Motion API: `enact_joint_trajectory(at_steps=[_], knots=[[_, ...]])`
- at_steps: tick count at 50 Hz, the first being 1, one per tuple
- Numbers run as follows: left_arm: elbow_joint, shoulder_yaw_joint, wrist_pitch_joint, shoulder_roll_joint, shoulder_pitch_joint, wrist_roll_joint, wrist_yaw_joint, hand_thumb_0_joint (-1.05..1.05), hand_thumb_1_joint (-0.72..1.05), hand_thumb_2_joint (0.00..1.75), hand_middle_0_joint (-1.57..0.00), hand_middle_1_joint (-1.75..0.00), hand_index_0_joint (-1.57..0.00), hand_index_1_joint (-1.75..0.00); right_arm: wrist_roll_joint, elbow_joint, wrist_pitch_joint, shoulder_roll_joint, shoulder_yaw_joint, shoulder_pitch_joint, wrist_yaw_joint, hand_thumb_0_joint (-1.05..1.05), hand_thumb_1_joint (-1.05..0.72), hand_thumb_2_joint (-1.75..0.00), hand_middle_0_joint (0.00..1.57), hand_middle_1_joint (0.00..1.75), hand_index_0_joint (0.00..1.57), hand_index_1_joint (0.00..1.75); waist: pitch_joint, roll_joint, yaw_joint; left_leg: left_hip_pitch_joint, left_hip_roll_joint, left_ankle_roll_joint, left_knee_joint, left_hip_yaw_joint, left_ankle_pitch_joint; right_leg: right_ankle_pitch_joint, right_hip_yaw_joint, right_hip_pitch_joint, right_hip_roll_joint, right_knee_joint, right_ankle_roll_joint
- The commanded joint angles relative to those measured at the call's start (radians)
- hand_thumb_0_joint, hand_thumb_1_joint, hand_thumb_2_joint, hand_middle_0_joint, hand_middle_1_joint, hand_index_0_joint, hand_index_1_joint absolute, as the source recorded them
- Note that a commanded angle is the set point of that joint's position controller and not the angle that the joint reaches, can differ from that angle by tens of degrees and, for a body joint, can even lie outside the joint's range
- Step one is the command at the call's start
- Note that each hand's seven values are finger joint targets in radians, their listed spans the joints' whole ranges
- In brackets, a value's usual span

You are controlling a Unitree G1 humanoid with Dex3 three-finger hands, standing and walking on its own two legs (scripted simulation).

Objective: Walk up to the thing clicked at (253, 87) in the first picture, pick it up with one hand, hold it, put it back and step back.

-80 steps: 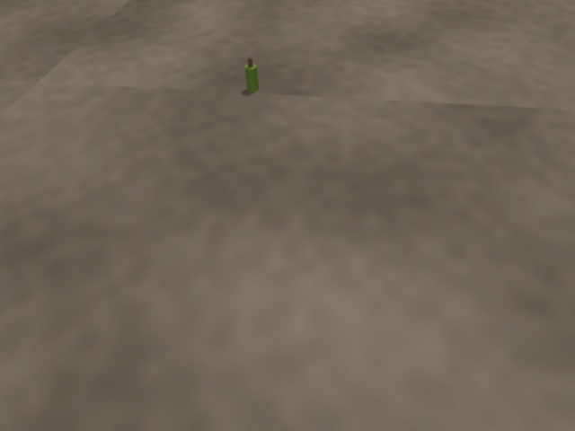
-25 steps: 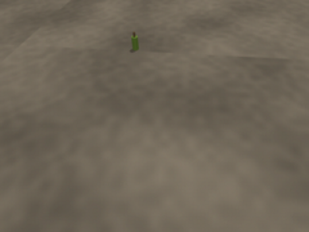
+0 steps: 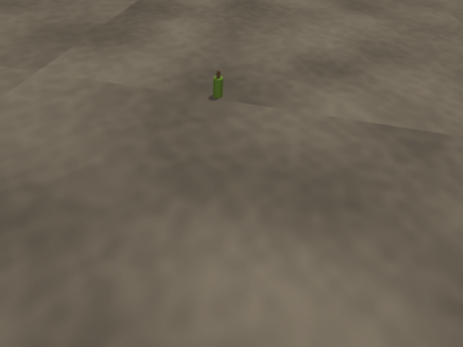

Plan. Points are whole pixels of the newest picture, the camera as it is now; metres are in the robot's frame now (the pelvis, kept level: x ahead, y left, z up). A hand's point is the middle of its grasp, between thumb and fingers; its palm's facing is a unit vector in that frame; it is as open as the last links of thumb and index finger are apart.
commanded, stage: walk up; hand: left
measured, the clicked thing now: (218, 83) +2.07 +0.13 -0.65
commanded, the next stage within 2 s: none
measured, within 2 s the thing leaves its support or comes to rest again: neither
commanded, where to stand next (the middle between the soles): +1.71 -0.04 m, yaw +2 degrees
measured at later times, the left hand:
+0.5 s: hand (154, 205) +0.47 +0.22 -0.12, palm faces -0.04 -0.94 -0.33, open 7.3 cm
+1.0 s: hand (146, 159) +0.67 +0.29 -0.15, palm faces -0.05 -0.95 -0.32, open 7.4 cm
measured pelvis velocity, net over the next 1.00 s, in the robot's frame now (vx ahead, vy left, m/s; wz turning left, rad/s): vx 0.63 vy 0.02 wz -0.01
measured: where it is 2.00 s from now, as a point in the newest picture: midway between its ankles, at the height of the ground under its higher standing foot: (238, 187)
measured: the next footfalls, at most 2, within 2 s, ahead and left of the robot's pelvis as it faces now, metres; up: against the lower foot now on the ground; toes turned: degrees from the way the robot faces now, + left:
right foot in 0.38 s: +0.43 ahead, -0.13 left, +0.00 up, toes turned -5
left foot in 0.84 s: +0.72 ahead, +0.13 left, +0.00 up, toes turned +7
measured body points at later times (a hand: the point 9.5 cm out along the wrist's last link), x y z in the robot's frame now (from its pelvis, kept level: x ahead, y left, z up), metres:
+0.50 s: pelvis +0.31 -0.03 +0.00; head +0.35 -0.04 +0.44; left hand +0.47 +0.27 -0.10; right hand +0.32 -0.35 -0.13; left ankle +0.11 +0.11 -0.63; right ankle +0.39 -0.13 -0.72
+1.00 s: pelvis +0.63 +0.02 +0.01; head +0.65 +0.05 +0.45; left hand +0.67 +0.34 -0.13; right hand +0.74 -0.29 -0.08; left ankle +0.68 +0.12 -0.72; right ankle +0.55 -0.12 -0.64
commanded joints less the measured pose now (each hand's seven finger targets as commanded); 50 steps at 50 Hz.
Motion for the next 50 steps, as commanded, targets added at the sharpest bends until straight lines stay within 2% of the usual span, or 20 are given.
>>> enact_joint_trajectory(at_steps=[1, 7, 15, 19, 20, 21, 22, 23, 26, 28, 33, 37, 39, 41, 42, 43, 44, 45, 48, 50], knots=[[-0.094, 0.037, -0.048, 0.203, -0.047, -0.045, -0.010, 0.00, 0.90, 0.90, -0.20, -0.30, -0.20, -0.30, 0.013, -0.080, -0.033, -0.282, -0.037, -0.031, -0.041, 0.00, -0.90, -0.90, 0.20, 0.30, 0.20, 0.30, 0.111, 0.181, 0.021, 0.121, 0.207, 0.073, -0.518, -0.355, -0.320, 0.216, 0.073, -0.328, -0.094, -0.018, 0.028], [-0.151, 0.045, -0.023, 0.167, -0.128, -0.021, -0.045, 0.00, 0.90, 0.90, -0.20, -0.30, -0.20, -0.30, 0.021, -0.080, -0.055, -0.270, -0.032, 0.036, -0.043, 0.00, -0.90, -0.90, 0.20, 0.30, 0.20, 0.30, 0.140, 0.155, 0.003, 0.175, 0.198, 0.127, -0.586, -0.209, -0.202, 0.356, 0.007, -0.376, -0.094, -0.202, 0.089], [-0.252, 0.017, -0.039, 0.076, -0.387, -0.019, -0.051, 0.00, 0.90, 0.90, -0.20, -0.30, -0.20, -0.30, 0.012, -0.069, -0.040, -0.273, -0.034, 0.156, -0.051, 0.00, -0.90, -0.90, 0.20, 0.30, 0.20, 0.30, 0.105, 0.136, -0.077, 0.339, 0.154, 0.113, -0.475, -0.084, 0.335, 0.446, -0.148, -0.251, -0.047, -0.576, 0.030], [-0.173, 0.050, -0.040, 0.109, -0.115, -0.025, -0.023, 0.00, 0.90, 0.90, -0.20, -0.30, -0.20, -0.30, 0.000, -0.093, -0.025, -0.263, -0.030, 0.159, -0.069, 0.00, -0.90, -0.90, 0.20, 0.30, 0.20, 0.30, -0.109, 0.084, 0.058, 0.318, 0.124, 0.094, -0.049, -0.026, 0.596, 0.387, -0.189, 0.178, 0.023, -0.616, -0.021], [-0.129, 0.078, -0.043, 0.163, 0.055, -0.019, -0.009, 0.00, 0.90, 0.90, -0.20, -0.30, -0.20, -0.30, -0.003, -0.100, -0.023, -0.228, -0.014, 0.189, -0.069, 0.00, -0.90, -0.90, 0.20, 0.30, 0.20, 0.30, -0.219, 0.018, 0.127, 0.162, 0.080, 0.067, 0.197, -0.011, 0.480, 0.297, -0.120, 0.433, -0.005, -0.570, -0.040], [-0.123, 0.104, -0.048, 0.233, 0.171, -0.007, 0.003, 0.00, 0.90, 0.90, -0.20, -0.30, -0.20, -0.30, 0.012, -0.126, -0.024, -0.155, 0.010, 0.227, -0.064, 0.00, -0.90, -0.90, 0.20, 0.30, 0.20, 0.30, -0.314, -0.152, 0.159, -0.063, -0.005, 0.042, 0.433, -0.013, 0.116, 0.070, 0.179, 0.660, -0.210, -0.625, -0.084], [-0.132, 0.119, -0.053, 0.288, 0.166, -0.022, 0.009, 0.00, 0.90, 0.90, -0.20, -0.30, -0.20, -0.30, 0.029, -0.127, -0.025, -0.193, 0.001, 0.251, -0.068, 0.00, -0.90, -0.90, 0.20, 0.30, 0.20, 0.30, -0.326, -0.236, 0.145, -0.316, -0.106, 0.016, 0.600, -0.060, -0.216, 0.142, 0.614, 0.810, -0.401, -0.743, -0.207], [-0.157, 0.124, -0.053, 0.279, 0.116, -0.033, 0.017, 0.00, 0.90, 0.90, -0.20, -0.30, -0.20, -0.30, 0.027, -0.114, -0.026, -0.266, -0.005, 0.173, -0.082, 0.00, -0.90, -0.90, 0.20, 0.30, 0.20, 0.30, -0.265, -0.143, 0.151, -0.382, -0.038, 0.026, 0.668, -0.128, -0.211, 0.240, 0.616, 0.740, -0.413, -0.759, -0.243], [-0.193, 0.081, -0.066, 0.183, -0.005, -0.046, 0.037, 0.00, 0.90, 0.90, -0.20, -0.30, -0.20, -0.30, 0.040, -0.106, -0.028, -0.198, 0.004, 0.087, -0.064, 0.00, -0.90, -0.90, 0.20, 0.30, 0.20, 0.30, -0.049, 0.011, 0.076, -0.250, 0.013, 0.046, 0.607, -0.195, -0.044, 0.605, 0.182, 0.334, -0.269, -0.758, -0.155], [-0.195, 0.071, -0.078, 0.149, -0.035, -0.040, 0.032, 0.00, 0.90, 0.90, -0.20, -0.30, -0.20, -0.30, 0.023, -0.117, -0.012, -0.172, 0.004, 0.112, -0.054, 0.00, -0.90, -0.90, 0.20, 0.30, 0.20, 0.30, 0.032, -0.023, 0.028, -0.186, 0.036, 0.041, 0.477, -0.171, -0.006, 0.616, 0.072, 0.169, -0.212, -0.793, -0.122], [-0.249, 0.061, -0.108, 0.168, -0.105, -0.028, 0.016, 0.00, 0.90, 0.90, -0.20, -0.30, -0.20, -0.30, 0.007, -0.167, 0.007, -0.162, -0.007, -0.006, -0.010, 0.00, -0.90, -0.90, 0.20, 0.30, 0.20, 0.30, 0.127, -0.042, 0.001, -0.197, 0.070, -0.021, 0.169, -0.092, 0.101, 0.354, -0.040, 0.011, -0.194, -0.934, -0.161], [-0.241, 0.060, -0.102, 0.179, -0.057, -0.023, 0.003, 0.00, 0.90, 0.90, -0.20, -0.30, -0.20, -0.30, 0.006, -0.178, -0.009, -0.155, -0.013, -0.102, 0.008, 0.00, -0.90, -0.90, 0.20, 0.30, 0.20, 0.30, 0.087, -0.051, 0.042, -0.017, 0.049, -0.017, -0.056, -0.050, 0.290, 0.248, -0.074, 0.004, -0.161, -0.895, -0.119], [-0.239, 0.062, -0.092, 0.197, -0.052, -0.023, 0.007, 0.00, 0.90, 0.90, -0.20, -0.30, -0.20, -0.30, 0.001, -0.160, -0.010, -0.172, -0.027, -0.055, 0.002, 0.00, -0.90, -0.90, 0.20, 0.30, 0.20, 0.30, 0.046, -0.029, 0.016, 0.070, 0.035, -0.007, -0.068, -0.031, 0.271, 0.294, -0.050, 0.023, -0.197, -0.820, -0.123], [-0.254, 0.054, -0.085, 0.172, -0.042, -0.021, 0.019, 0.00, 0.90, 0.90, -0.20, -0.30, -0.20, -0.30, -0.014, -0.104, -0.014, -0.233, -0.053, 0.142, -0.013, 0.00, -0.90, -0.90, 0.20, 0.30, 0.20, 0.30, -0.080, 0.136, -0.081, 0.299, -0.004, 0.042, -0.089, -0.030, 0.150, 0.494, -0.097, 0.024, -0.147, -0.509, -0.085], [-0.248, 0.035, -0.081, 0.125, 0.017, -0.026, 0.026, 0.00, 0.90, 0.90, -0.20, -0.30, -0.20, -0.30, -0.032, -0.074, -0.019, -0.276, -0.072, 0.269, -0.026, 0.00, -0.90, -0.90, 0.20, 0.30, 0.20, 0.30, -0.143, 0.254, -0.139, 0.468, 0.020, 0.081, -0.117, -0.077, 0.040, 0.453, -0.137, -0.094, -0.092, -0.242, -0.052], [-0.249, 0.013, -0.075, 0.042, 0.093, -0.034, 0.027, 0.00, 0.90, 0.90, -0.20, -0.30, -0.20, -0.30, -0.040, -0.078, -0.023, -0.340, -0.090, 0.326, -0.042, 0.00, -0.90, -0.90, 0.20, 0.30, 0.20, 0.30, -0.193, 0.474, -0.137, 0.618, 0.221, 0.125, -0.189, -0.412, -0.073, 0.029, -0.126, -0.299, 0.045, 0.023, -0.012], [-0.248, 0.027, -0.068, 0.119, 0.132, -0.053, 0.039, 0.00, 0.90, 0.90, -0.20, -0.30, -0.20, -0.30, -0.011, -0.123, -0.027, -0.365, -0.090, 0.269, -0.045, 0.00, -0.90, -0.90, 0.20, 0.30, 0.20, 0.30, -0.226, 0.372, -0.109, 0.676, 0.372, 0.223, -0.353, -0.812, -0.137, -0.077, -0.021, -0.446, 0.115, 0.127, -0.006], [-0.227, 0.027, -0.066, 0.171, 0.103, -0.040, 0.051, 0.00, 0.90, 0.90, -0.20, -0.30, -0.20, -0.30, 0.013, -0.137, -0.025, -0.370, -0.097, 0.195, -0.047, 0.00, -0.90, -0.90, 0.20, 0.30, 0.20, 0.30, -0.178, 0.304, -0.087, 0.580, 0.411, 0.262, -0.379, -0.821, -0.188, -0.032, 0.053, -0.456, 0.021, 0.172, -0.019], [-0.203, 0.029, -0.074, 0.153, 0.059, -0.049, 0.034, 0.00, 0.90, 0.90, -0.20, -0.30, -0.20, -0.30, 0.028, -0.165, -0.033, -0.255, -0.037, 0.083, -0.060, 0.00, -0.90, -0.90, 0.20, 0.30, 0.20, 0.30, -0.017, 0.159, -0.021, 0.269, 0.256, 0.157, -0.355, -0.351, 0.243, 0.127, 0.080, -0.301, -0.048, 0.087, 0.011], [-0.193, 0.029, -0.059, 0.132, 0.095, -0.050, 0.020, 0.00, 0.90, 0.90, -0.20, -0.30, -0.20, -0.30, 0.032, -0.163, -0.043, -0.237, -0.028, 0.064, -0.058, 0.00, -0.90, -0.90, 0.20, 0.30, 0.20, 0.30, -0.004, 0.182, 0.011, 0.179, 0.224, 0.164, -0.377, -0.241, 0.298, 0.156, 0.041, -0.227, -0.065, 0.023, 0.036]])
